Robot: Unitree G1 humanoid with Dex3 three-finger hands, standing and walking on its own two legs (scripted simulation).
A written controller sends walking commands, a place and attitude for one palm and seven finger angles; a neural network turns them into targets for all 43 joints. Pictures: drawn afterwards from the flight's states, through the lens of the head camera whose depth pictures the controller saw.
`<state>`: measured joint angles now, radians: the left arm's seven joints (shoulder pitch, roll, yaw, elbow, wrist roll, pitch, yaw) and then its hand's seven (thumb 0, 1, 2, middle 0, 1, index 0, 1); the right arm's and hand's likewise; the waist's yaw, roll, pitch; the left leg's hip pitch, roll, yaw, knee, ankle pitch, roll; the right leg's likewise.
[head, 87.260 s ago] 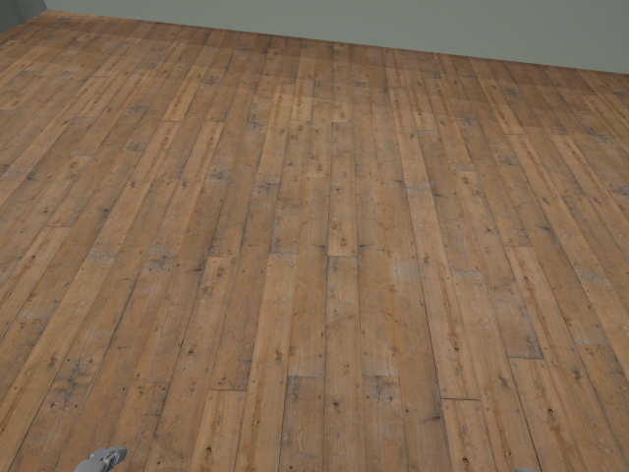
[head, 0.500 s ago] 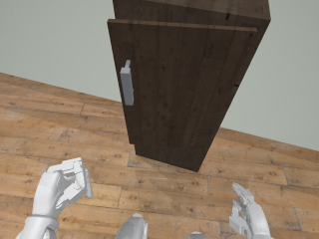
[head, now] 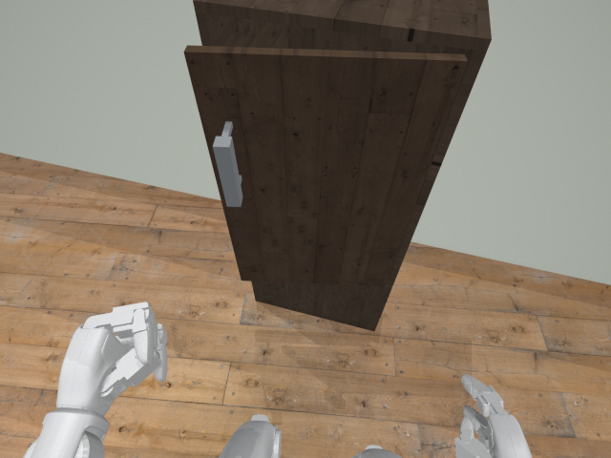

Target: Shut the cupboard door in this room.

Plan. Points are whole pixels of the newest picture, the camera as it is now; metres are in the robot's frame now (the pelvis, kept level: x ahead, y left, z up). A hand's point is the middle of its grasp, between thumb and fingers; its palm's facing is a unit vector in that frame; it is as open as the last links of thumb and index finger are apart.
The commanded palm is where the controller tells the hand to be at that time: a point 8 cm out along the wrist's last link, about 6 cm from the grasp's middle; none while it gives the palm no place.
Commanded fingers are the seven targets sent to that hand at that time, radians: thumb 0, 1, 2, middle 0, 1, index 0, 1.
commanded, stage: raise the hand and make a fist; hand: left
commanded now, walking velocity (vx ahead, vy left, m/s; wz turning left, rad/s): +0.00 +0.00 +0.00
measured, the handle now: (231, 165) +0.53 +0.16 +0.06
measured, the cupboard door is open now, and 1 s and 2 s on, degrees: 13 13 11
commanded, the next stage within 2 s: bring the fist close to the handle in 0.10 s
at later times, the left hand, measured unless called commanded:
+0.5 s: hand (197, 307) +0.28 +0.15 +0.06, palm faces -0.04 -1.00 -0.02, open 3.1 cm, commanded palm +0.27 +0.21 +0.07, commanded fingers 0.00 0.90 0.90 -1.30 -1.50 -1.30 -1.50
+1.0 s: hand (227, 237) +0.39 +0.14 +0.07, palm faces +0.00 -1.00 -0.01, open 3.1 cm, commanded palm +0.37 +0.19 +0.07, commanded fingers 0.00 0.90 0.90 -1.30 -1.50 -1.30 -1.50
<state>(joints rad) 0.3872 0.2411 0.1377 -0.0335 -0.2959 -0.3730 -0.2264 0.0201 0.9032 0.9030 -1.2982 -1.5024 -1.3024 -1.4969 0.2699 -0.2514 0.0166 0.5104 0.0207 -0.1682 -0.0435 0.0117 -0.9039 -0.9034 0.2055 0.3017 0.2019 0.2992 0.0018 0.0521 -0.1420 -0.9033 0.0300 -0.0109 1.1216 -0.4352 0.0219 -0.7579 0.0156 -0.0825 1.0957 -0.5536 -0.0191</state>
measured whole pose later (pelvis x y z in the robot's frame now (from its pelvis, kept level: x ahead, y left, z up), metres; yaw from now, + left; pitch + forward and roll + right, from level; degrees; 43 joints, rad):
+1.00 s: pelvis +0.01 +0.00 +0.00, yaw -1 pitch +15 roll -2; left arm -0.31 0.21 0.12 0.55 -0.18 -0.37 -0.07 0.02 0.90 0.90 -1.30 -1.50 -1.30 -1.50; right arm 0.25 -0.25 0.01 0.62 0.01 -0.08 -0.02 0.01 -0.91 -0.90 0.20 0.30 0.20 0.30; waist -0.04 0.04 -0.13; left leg -0.91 0.03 0.01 1.08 -0.42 0.02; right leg -0.79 0.02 -0.06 1.08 -0.54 -0.02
